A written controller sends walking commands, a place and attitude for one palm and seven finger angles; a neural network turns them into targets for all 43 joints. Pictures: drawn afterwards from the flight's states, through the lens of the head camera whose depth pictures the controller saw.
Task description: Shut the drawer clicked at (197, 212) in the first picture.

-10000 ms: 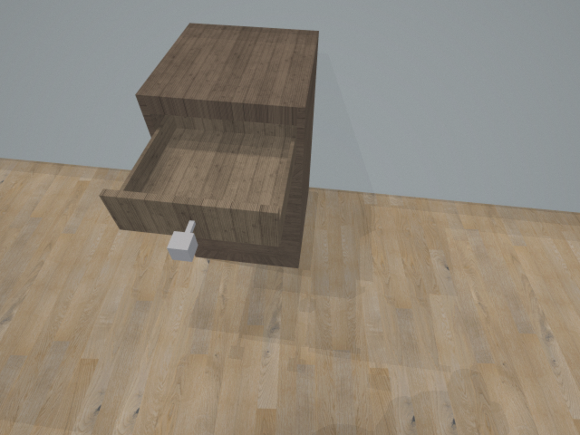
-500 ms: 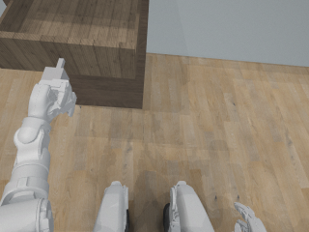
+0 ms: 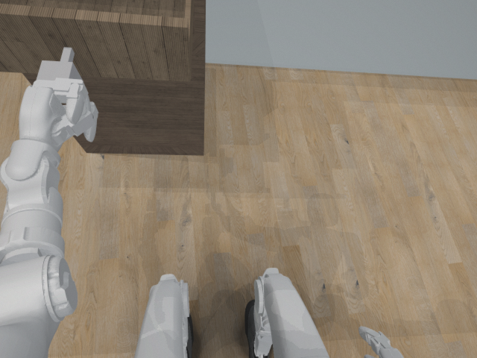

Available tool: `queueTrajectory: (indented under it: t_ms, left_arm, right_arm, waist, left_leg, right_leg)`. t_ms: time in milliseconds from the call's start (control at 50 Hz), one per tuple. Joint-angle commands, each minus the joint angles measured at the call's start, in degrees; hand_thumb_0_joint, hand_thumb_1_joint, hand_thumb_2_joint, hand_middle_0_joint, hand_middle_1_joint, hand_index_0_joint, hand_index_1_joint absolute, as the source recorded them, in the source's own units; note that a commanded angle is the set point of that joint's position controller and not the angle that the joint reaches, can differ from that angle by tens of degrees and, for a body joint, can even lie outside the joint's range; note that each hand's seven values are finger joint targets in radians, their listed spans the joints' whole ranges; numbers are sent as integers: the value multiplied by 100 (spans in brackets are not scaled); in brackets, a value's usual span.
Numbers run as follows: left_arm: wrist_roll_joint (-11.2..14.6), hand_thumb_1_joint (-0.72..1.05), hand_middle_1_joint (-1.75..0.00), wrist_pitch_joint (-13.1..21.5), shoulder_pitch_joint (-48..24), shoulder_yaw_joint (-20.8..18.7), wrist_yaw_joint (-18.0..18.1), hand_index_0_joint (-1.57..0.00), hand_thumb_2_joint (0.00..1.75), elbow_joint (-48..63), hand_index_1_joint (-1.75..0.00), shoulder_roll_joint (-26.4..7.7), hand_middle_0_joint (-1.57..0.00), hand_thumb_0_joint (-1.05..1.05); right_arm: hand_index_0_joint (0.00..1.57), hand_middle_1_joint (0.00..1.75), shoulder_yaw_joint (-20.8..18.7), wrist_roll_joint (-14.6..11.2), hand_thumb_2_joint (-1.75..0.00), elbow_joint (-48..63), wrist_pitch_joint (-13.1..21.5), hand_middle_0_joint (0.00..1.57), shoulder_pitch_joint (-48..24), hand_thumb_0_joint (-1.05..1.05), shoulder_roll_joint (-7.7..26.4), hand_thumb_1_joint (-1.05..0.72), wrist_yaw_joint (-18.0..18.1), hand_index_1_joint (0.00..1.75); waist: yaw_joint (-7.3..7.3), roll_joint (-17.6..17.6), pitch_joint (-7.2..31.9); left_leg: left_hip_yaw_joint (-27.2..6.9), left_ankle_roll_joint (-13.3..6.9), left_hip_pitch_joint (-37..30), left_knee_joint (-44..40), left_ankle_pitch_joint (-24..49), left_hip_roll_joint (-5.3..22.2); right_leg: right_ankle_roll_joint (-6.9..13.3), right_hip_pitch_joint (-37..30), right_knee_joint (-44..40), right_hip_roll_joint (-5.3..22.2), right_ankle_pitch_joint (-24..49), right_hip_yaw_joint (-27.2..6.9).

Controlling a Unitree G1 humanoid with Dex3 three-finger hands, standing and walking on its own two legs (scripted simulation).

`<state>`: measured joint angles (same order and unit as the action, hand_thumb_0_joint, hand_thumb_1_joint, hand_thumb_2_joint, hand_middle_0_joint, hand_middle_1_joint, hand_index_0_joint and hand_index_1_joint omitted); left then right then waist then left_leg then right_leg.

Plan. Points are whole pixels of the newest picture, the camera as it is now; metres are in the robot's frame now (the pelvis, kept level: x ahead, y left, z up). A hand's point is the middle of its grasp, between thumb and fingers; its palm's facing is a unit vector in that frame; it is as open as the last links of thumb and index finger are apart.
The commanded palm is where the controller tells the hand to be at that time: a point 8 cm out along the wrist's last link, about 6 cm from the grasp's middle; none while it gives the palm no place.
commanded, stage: push the drawer shut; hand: left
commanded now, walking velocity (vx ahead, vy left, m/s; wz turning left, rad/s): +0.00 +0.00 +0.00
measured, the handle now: (63, 71) +0.56 +0.27 +0.04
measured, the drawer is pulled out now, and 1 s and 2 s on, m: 0.14 0.02 0.00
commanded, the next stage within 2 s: pull the fist back off the drawer in 1.40 s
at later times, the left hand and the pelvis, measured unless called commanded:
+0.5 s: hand (95, 90) +0.53 +0.21 +0.03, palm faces -0.05 -1.00 -0.04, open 3.6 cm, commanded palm +0.55 +0.24 +0.04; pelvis -0.01 +0.00 -0.01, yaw -1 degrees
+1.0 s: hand (101, 59) +0.59 +0.21 +0.04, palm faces -0.03 -1.00 -0.04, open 3.6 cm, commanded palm +0.61 +0.22 +0.04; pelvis +0.00 +0.00 -0.02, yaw -3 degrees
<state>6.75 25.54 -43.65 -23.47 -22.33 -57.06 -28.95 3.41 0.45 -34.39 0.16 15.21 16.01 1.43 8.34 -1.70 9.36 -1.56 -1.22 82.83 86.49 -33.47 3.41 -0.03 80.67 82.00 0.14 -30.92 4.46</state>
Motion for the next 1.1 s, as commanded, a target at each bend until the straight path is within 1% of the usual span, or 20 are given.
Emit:
queueTrajectory:
  t_ms: [0,80,160,300,320,360,440,520,540,560,600,640,660,700,760,780,900,1000,1060,1080]
  left_arm:
    - [184,90,-160,263,-2529,-584,245,-140,90,1055,-160,-1948,-140,0]
    - [152,90,-160,292,-2683,-606,267,-140,90,1059,-160,-2025,-140,0]
    - [83,90,-160,251,-3063,-585,315,-140,90,832,-160,-2113,-140,0]
    - [-104,90,-160,257,-3675,-576,422,-140,90,674,-160,-2336,-140,0]
    - [-114,90,-160,231,-3784,-461,428,-140,90,608,-160,-2235,-140,0]
    - [-162,90,-160,182,-3924,-474,451,-140,90,442,-160,-2330,-140,0]
    - [-297,90,-160,110,-4292,-442,486,-140,90,206,-160,-2508,-140,0]
    - [-428,90,-160,39,-4603,-520,488,-140,90,215,-160,-2789,-140,0]
    - [-426,90,-160,-16,-4596,-459,478,-140,90,111,-160,-2701,-140,0]
    - [-440,90,-160,-56,-4633,-548,482,-140,90,79,-160,-2833,-140,0]
    - [-476,90,-160,-84,-4742,-552,479,-140,90,102,-160,-2892,-140,0]
    - [-518,90,-160,-136,-4808,-637,481,-140,90,190,-160,-3053,-140,0]
    - [-525,90,-160,-168,-4831,-573,471,-140,90,173,-160,-2963,-140,0]
    - [-557,90,-160,-225,-4911,-512,487,-140,90,62,-160,-2909,-140,0]
    - [-612,90,-160,-303,-5033,-666,502,-140,90,46,-160,-3228,-140,0]
    - [-620,90,-160,-301,-5208,-615,498,-140,90,66,-160,-3177,-140,0]
    - [-716,90,-160,-317,-5441,-611,538,-140,90,212,-160,-3250,-140,0]
    - [-820,90,-160,-344,-5784,-478,595,-140,90,133,-160,-3245,-140,0]
    - [-864,90,-160,-378,-5882,-529,605,-140,90,128,-160,-3414,-140,0]
    - [-884,90,-160,-364,-5931,-545,599,-140,90,136,-160,-3450,-140,0]
  right_arm:
    - [20,30,-407,21,-90,327,78,20,773,0,1076,-90,63,30]
    - [20,30,-386,40,-90,316,50,20,822,0,1072,-90,49,30]
    - [20,30,-367,48,-90,241,16,20,859,0,1093,-90,51,30]
    - [20,30,-328,95,-90,197,-1,20,963,0,1147,-90,47,30]
    - [20,30,-312,100,-90,184,-7,20,967,0,1134,-90,39,30]
    - [20,30,-293,110,-90,161,-22,20,1005,0,1165,-90,43,30]
    - [20,30,-248,124,-90,160,-42,20,1072,0,1189,-90,52,30]
    - [20,30,-212,164,-90,158,-67,20,1190,0,1210,-90,44,30]
    - [20,30,-209,164,-90,157,-76,20,1213,0,1207,-90,32,30]
    - [20,30,-199,174,-90,148,-95,20,1255,0,1221,-90,37,30]
    - [20,30,-181,187,-90,149,-115,20,1312,0,1231,-90,17,30]
    - [20,30,-177,197,-90,159,-155,20,1371,0,1238,-90,8,30]
    - [20,30,-176,197,-90,160,-165,20,1385,0,1228,-90,-9,30]
    - [20,30,-167,202,-90,132,-186,20,1434,0,1238,-90,-22,30]
    - [20,30,-124,203,-90,132,-213,20,1503,0,1244,-90,-22,30]
    - [20,30,-121,213,-90,117,-198,20,1524,0,1223,-90,-25,30]
    - [20,30,-119,258,-90,58,-248,20,1678,0,1234,-90,-68,30]
    - [20,30,-90,288,-90,2,-267,20,1759,0,1242,-90,-78,30]
    - [20,30,-69,305,-90,-12,-284,20,1817,0,1233,-90,-77,30]
    - [20,30,-54,314,-90,1,-281,20,1820,0,1214,-90,-79,30]
  waist:
    - [81,-743,3037]
    - [94,-842,3131]
    - [249,-744,2960]
    - [348,-1099,3164]
    - [413,-1122,3132]
    - [493,-994,3036]
    - [598,-1147,2988]
    - [608,-1452,3361]
    - [662,-1382,3312]
    - [683,-1256,3285]
    - [669,-1540,3353]
    - [653,-1549,3536]
    - [684,-1589,3558]
    - [765,-1556,3401]
    - [762,-1567,3398]
    - [845,-1548,3403]
    - [860,-1928,3575]
    - [1034,-1944,3463]
    - [1073,-1936,3578]
    - [1057,-2093,3601]
  left_leg:
    - [-253,-102,-2098,-1080,1261,-204]
    - [-313,-93,-2249,-1085,1436,-205]
    - [-303,-115,-2046,-1019,1201,-178]
    - [-423,-91,-2294,-1028,1206,-163]
    - [-413,-98,-2253,-1008,1205,-172]
    - [-433,-111,-2133,-989,1075,-159]
    - [-441,-130,-1948,-933,910,-162]
    - [-495,-112,-2115,-848,1222,-135]
    - [-490,-121,-2096,-822,1244,-127]
    - [-500,-133,-2043,-796,1298,-108]
    - [-537,-106,-2179,-808,1414,-96]
    - [-548,-105,-2247,-786,1534,-78]
    - [-556,-104,-2283,-786,1542,-75]
    - [-610,-101,-2315,-808,1507,-48]
    - [-547,-126,-2072,-769,1448,-56]
    - [-578,-145,-2099,-746,1480,-51]
    - [-666,-77,-2556,-752,1910,-8]
    - [-686,-100,-2497,-709,1847,6]
    - [-618,-135,-2403,-622,1991,-1]
    - [-623,-129,-2434,-608,2074,-4]
  right_leg:
    - [137,-1555,-1080,-205,750,-271]
    - [162,-1514,-1034,-224,846,-224]
    - [130,-1400,-1083,-228,689,-247]
    - [162,-1078,-984,-239,627,-169]
    - [158,-1064,-1004,-239,631,-182]
    - [152,-1004,-1011,-250,563,-177]
    - [156,-869,-968,-257,467,-184]
    - [169,-796,-842,-252,641,-142]
    - [161,-778,-871,-263,666,-150]
    - [151,-812,-865,-270,707,-139]
    - [167,-697,-823,-270,760,-106]
    - [164,-767,-806,-276,827,-105]
    - [162,-724,-818,-281,834,-105]
    - [159,-564,-826,-291,815,-71]
    - [155,-745,-849,-305,803,-112]
    - [150,-664,-825,-303,822,-96]
    - [173,-477,-791,-310,1027,-19]
    - [170,-357,-794,-330,1003,-12]
    - [164,-568,-831,-337,1138,-55]
    - [178,-537,-797,-337,1176,-57]
